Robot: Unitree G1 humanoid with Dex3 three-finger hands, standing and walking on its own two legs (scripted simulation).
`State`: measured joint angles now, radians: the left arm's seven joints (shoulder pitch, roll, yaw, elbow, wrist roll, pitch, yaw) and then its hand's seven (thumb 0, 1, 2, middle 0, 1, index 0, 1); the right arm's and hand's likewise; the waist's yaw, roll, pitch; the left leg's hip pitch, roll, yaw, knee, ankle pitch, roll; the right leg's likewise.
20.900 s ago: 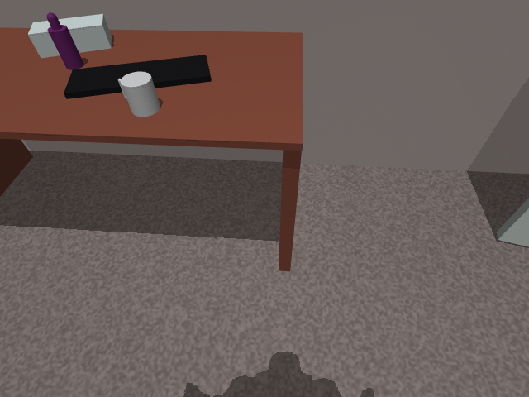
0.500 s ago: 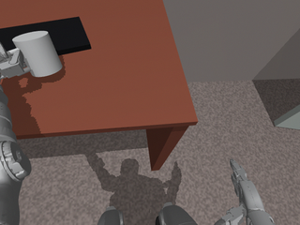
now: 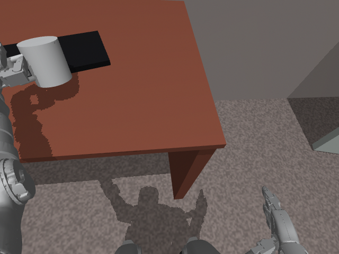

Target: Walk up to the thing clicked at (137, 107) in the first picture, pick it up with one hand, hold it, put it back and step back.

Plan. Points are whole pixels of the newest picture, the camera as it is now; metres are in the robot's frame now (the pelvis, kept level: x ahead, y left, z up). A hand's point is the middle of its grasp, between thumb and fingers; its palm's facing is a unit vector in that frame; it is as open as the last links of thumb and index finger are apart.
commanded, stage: lift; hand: left
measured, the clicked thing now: (39, 64) +0.54 +0.27 +0.10
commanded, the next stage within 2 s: hold in 1.48 s
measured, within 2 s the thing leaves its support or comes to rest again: neither
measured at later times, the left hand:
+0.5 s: hand (0, 60) +0.45 +0.27 +0.20, palm faces +0.32 -0.95 -0.02, open 3.7 cm
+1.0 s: hand out of the picture +0.35 +0.23 +0.25, palm faces +0.31 -0.95 +0.00, open 3.7 cm
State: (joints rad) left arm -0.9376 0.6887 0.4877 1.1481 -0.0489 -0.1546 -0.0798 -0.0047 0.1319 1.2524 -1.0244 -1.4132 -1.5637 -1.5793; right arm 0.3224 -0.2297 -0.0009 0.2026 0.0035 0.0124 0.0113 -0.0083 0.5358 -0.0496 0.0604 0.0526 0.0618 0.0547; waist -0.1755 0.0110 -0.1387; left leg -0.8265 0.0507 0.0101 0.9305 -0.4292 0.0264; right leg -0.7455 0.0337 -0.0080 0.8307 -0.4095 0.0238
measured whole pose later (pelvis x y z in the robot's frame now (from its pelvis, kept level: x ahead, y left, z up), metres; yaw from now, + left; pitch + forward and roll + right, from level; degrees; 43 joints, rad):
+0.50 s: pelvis +0.01 +0.00 +0.02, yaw +1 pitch +11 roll -3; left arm -0.71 0.48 0.38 0.76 -0.14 0.05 -0.05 0.00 0.15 1.23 -1.01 -1.41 -1.54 -1.53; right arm 0.33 -0.22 -0.03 0.39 0.05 -0.05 -0.03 -0.01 0.54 -0.05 0.06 0.05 0.06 0.05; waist -0.05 0.05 -0.17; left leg -0.60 0.03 0.02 0.81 -0.40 0.02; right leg -0.52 0.02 0.00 0.73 -0.39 0.02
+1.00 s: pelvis -0.02 -0.03 +0.03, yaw +3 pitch +1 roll +0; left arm -0.49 0.36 0.36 0.27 -0.20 0.37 -0.03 0.00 0.15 1.22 -1.03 -1.39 -1.46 -1.48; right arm 0.34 -0.23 -0.05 0.46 0.06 -0.16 -0.08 -0.01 0.55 -0.05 0.06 0.05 0.06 0.05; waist 0.00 0.06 -0.11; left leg -0.38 0.01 0.01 0.65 -0.29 0.00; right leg -0.33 0.00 -0.02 0.64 -0.33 0.00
